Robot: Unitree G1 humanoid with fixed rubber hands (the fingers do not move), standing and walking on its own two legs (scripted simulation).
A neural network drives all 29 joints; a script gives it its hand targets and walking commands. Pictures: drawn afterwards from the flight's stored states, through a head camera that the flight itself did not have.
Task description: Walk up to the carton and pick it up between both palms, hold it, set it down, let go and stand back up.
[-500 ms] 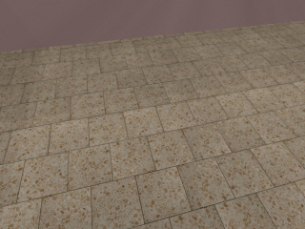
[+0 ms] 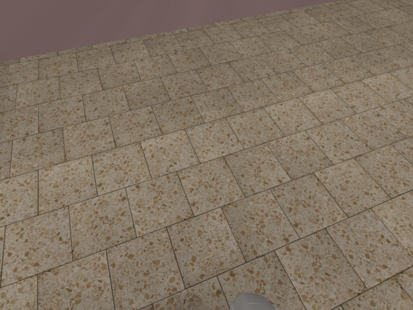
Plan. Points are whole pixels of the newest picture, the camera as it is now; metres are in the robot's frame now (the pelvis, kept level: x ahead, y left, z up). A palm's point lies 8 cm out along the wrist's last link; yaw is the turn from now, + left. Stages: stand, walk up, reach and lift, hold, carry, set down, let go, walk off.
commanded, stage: walk up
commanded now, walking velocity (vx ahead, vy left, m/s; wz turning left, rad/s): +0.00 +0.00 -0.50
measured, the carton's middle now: out of the picture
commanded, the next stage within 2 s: none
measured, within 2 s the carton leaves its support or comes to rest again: neither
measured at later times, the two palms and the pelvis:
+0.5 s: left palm out of the picture +0.07 +0.18 -0.13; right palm out of the picture +0.06 -0.29 -0.13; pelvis -0.01 -0.04 +0.01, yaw -12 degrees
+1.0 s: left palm (114, 298) +0.15 +0.19 -0.13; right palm out of the picture -0.12 -0.26 -0.13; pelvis -0.04 -0.01 +0.00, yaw -29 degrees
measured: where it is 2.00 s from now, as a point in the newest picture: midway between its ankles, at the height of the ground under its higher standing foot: outside the picture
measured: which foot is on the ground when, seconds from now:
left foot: down 0.00-0.12, up 0.14-0.64, down 0.66-1.00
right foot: down 0.00-0.68, up 0.70-1.00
